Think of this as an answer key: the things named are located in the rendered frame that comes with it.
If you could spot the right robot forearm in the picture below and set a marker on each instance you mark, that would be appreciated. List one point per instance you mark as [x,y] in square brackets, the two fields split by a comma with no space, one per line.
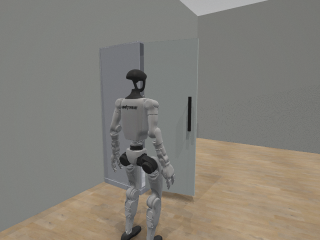
[160,149]

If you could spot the fridge door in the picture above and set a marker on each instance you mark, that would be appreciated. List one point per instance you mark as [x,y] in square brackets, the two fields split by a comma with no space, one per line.
[171,67]

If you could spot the robot left upper arm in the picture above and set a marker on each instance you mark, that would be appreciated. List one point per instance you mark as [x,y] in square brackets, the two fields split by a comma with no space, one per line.
[115,126]

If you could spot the handle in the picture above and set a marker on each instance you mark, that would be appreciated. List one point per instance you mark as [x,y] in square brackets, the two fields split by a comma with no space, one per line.
[189,113]

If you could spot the right robot thigh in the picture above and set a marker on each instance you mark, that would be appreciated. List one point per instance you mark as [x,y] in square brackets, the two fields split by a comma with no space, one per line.
[152,167]

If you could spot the robot right upper arm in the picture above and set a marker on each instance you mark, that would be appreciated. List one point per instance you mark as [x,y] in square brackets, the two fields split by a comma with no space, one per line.
[152,107]

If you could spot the humanoid robot head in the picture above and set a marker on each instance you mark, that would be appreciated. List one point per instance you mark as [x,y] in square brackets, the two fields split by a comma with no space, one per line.
[136,75]

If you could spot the robot right hand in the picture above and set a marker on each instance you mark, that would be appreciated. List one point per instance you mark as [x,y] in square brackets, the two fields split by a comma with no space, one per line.
[168,172]

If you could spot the robot left hand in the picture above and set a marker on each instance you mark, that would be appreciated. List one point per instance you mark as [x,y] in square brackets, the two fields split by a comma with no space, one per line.
[114,158]

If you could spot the left robot forearm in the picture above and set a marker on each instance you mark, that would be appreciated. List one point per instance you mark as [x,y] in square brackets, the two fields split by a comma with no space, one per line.
[115,141]

